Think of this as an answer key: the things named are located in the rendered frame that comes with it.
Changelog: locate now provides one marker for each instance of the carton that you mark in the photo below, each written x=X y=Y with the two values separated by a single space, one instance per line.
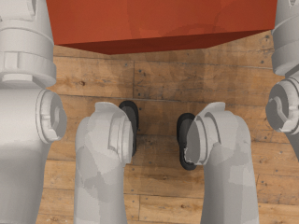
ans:
x=114 y=27

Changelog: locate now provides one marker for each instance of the robot right upper arm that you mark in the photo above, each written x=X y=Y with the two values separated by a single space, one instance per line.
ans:
x=282 y=110

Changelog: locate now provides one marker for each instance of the right robot foot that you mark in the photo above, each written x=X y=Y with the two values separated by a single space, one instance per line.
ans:
x=183 y=125

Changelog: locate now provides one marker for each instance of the robot right forearm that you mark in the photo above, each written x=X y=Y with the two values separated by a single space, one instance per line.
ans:
x=285 y=59

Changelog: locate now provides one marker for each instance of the robot left upper arm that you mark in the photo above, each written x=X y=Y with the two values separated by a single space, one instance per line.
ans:
x=30 y=121

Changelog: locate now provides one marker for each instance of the robot right thigh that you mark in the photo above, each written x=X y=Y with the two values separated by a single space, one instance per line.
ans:
x=230 y=194

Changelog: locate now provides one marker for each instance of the robot left forearm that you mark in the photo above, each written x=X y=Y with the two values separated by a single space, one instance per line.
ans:
x=26 y=45

